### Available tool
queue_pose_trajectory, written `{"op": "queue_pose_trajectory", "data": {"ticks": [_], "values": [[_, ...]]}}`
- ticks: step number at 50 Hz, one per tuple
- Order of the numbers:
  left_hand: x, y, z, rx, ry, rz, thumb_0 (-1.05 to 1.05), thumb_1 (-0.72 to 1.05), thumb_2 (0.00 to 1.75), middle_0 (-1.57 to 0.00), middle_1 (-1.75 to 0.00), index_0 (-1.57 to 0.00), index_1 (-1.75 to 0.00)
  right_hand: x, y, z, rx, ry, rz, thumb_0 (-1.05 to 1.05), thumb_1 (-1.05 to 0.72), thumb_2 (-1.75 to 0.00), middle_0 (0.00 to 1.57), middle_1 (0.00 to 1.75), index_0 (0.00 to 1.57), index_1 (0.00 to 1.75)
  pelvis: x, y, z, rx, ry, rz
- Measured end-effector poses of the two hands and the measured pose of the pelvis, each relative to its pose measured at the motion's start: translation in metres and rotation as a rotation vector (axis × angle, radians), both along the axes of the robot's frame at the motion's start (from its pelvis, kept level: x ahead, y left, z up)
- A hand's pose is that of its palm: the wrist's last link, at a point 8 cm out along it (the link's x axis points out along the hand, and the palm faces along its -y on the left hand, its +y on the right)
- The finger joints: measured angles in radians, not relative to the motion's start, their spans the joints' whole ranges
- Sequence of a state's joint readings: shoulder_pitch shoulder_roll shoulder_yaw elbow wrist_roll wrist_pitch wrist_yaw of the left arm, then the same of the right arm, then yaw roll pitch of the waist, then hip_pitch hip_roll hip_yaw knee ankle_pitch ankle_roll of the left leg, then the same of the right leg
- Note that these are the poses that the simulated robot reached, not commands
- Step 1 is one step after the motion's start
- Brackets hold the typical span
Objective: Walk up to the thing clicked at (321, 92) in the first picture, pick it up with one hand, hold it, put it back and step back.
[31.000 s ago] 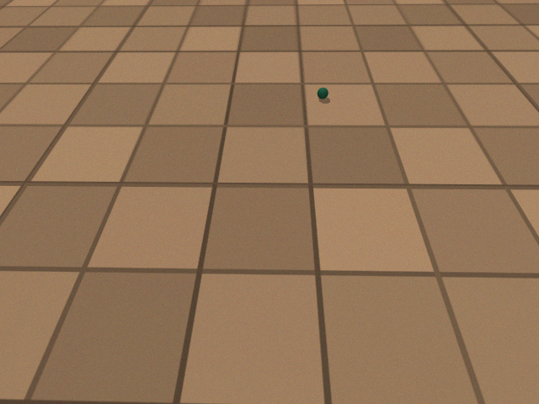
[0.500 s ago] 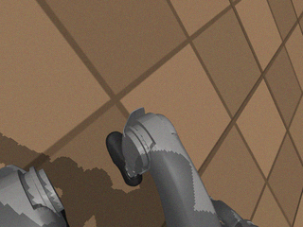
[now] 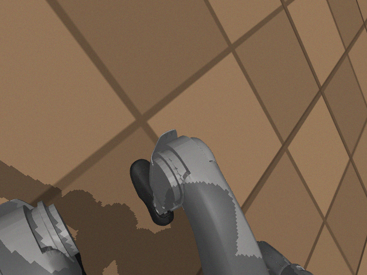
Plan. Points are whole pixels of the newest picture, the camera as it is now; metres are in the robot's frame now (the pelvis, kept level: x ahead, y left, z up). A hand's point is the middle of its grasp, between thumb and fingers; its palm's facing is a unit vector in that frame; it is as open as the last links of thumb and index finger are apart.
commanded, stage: close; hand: left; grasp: from above
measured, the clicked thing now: out of the picture +0.51 +0.33 -0.28
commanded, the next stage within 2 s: settle in 0.12 s
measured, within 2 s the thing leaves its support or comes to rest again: leaves its support in 0.50 s
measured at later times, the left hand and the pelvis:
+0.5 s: hand out of the picture +0.49 +0.33 -0.25, palm faces -0.43 -0.15 -0.89, open 9.5 cm; pelvis +0.00 +0.00 +0.00, yaw +0 degrees
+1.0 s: hand out of the picture +0.49 +0.33 -0.15, palm faces -0.44 -0.11 -0.89, open 9.3 cm; pelvis +0.00 +0.00 +0.02, yaw +5 degrees
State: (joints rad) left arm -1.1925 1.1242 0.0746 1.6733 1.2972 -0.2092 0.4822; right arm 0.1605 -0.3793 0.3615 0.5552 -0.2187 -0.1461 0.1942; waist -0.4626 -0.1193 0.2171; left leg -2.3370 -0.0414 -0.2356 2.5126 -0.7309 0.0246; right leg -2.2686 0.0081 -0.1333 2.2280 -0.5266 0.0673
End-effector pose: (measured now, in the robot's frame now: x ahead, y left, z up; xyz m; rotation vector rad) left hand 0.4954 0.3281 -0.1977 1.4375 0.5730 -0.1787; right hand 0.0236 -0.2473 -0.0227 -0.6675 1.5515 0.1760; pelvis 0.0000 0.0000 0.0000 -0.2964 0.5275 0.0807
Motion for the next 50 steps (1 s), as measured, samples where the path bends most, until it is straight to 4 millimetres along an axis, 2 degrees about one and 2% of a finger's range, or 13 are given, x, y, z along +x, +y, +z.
{"op": "queue_pose_trajectory", "data": {"ticks": [20,26,37,50], "values": [[0.002,0.001,0.002,0.002,-0.005,0.007,0.01,0.12,0.47,-0.71,-0.62,-0.67,-0.58,-0.003,0.0,0.002,-0.014,0.008,-0.016,-0.01,-0.91,-0.9,0.2,0.3,0.2,0.3,0.001,0.001,0.001,-0.004,0.01,-0.002],[0.004,0.005,0.009,-0.003,-0.021,0.013,0.02,0.11,0.45,-0.74,-0.59,-0.7,-0.56,0.0,-0.004,0.002,-0.015,0.007,-0.028,-0.01,-0.91,-0.9,0.2,0.3,0.2,0.3,0.003,0.0,0.001,-0.001,0.023,0.0],[0.005,0.017,0.05,0.021,-0.046,0.006,0.01,0.12,0.4,-0.77,-0.55,-0.73,-0.53,0.018,-0.02,0.003,-0.031,-0.032,-0.06,-0.01,-0.91,-0.9,0.2,0.3,0.2,0.3,0.006,0.0,0.007,0.016,0.069,0.018],[0.002,0.006,0.102,0.025,-0.022,-0.039,0.02,0.14,0.31,-0.8,-0.51,-0.76,-0.5,0.051,-0.028,-0.004,-0.007,-0.127,-0.072,0.0,-0.9,-0.9,0.2,0.3,0.2,0.3,0.004,-0.004,0.022,0.057,0.095,0.048]]}}
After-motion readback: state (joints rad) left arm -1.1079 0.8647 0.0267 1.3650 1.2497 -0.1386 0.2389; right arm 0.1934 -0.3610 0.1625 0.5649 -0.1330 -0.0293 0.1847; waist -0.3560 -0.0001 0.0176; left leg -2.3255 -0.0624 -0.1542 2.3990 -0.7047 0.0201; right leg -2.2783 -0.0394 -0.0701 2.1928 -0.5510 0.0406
